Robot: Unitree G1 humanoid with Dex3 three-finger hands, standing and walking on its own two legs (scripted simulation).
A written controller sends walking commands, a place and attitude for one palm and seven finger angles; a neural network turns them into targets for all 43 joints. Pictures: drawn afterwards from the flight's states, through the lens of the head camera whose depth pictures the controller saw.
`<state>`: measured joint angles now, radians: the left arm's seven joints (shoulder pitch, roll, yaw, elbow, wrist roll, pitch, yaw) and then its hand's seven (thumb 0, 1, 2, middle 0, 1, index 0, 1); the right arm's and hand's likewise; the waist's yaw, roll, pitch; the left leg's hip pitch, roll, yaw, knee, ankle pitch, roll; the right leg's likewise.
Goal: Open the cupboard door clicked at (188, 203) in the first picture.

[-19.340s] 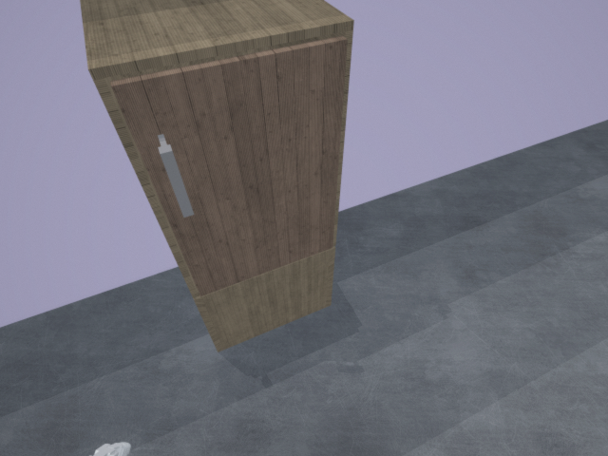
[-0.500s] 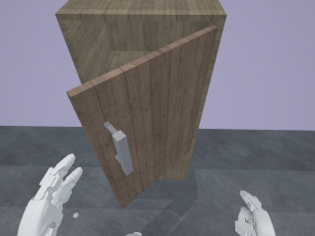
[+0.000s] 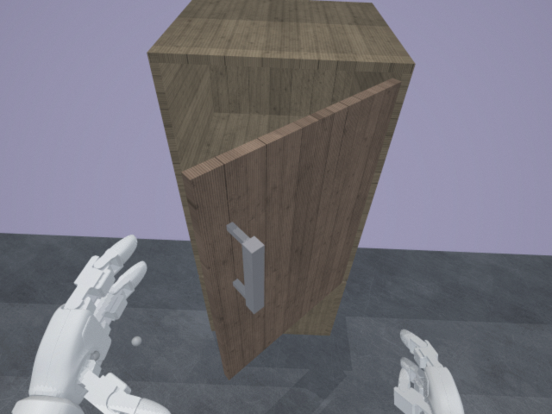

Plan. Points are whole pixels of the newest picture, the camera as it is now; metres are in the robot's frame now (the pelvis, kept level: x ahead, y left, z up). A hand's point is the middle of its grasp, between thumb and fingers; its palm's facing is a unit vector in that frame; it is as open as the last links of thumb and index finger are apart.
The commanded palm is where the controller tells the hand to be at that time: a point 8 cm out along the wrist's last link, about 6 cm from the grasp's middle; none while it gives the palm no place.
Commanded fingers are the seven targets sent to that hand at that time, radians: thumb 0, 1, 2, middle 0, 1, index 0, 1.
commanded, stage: draw the hand back to the body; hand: left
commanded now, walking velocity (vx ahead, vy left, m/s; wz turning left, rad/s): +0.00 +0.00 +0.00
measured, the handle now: (245, 269) +0.30 +0.08 +0.08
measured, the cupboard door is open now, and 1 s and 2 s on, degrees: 43 43 43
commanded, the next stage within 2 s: step back with the hand held close in 1.06 s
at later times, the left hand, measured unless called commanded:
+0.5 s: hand (87, 273) +0.21 +0.23 +0.18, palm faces +0.37 -0.84 -0.39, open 11.3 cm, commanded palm +0.16 +0.27 +0.20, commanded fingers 0.00 0.62 0.78 -0.19 -0.30 -0.19 -0.30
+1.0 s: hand (100, 256) +0.22 +0.22 +0.20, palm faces +0.42 -0.82 -0.39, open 7.5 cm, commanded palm +0.18 +0.26 +0.22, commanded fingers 0.00 0.90 0.90 -0.20 -0.30 -0.20 -0.30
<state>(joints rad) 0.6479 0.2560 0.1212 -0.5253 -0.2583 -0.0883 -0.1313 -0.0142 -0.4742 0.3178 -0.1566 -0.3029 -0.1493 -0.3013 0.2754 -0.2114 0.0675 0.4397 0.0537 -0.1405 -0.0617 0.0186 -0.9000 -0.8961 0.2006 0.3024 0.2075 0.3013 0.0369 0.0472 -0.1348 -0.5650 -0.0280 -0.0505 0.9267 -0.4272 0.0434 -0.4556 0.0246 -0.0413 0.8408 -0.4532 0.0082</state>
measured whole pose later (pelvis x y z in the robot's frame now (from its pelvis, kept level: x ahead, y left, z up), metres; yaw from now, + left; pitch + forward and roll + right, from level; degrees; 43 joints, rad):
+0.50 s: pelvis +0.03 -0.01 +0.04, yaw -1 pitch -2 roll -1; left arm 0.56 0.35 0.26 -0.47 -0.06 -0.04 0.13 0.00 0.28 0.64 -0.19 -0.30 -0.18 -0.30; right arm 0.22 -0.22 0.06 0.59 0.01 -0.11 -0.09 0.02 -0.90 -0.90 0.20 0.30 0.21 0.30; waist 0.06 0.04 -0.03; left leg -0.21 -0.04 -0.02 0.54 -0.29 0.03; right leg -0.13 0.01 0.00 0.49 -0.32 0.00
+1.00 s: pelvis +0.03 -0.04 +0.05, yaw -1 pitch -4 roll +0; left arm 0.48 0.35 0.32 -0.39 -0.08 -0.05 0.10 0.01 0.87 0.90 -0.21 -0.30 -0.21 -0.30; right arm 0.19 -0.23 0.03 0.63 0.01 -0.06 -0.09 0.02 -0.90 -0.90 0.20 0.30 0.21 0.30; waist 0.07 0.05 0.00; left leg -0.12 0.00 -0.04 0.43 -0.25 0.00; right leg -0.04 0.04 -0.01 0.39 -0.28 -0.04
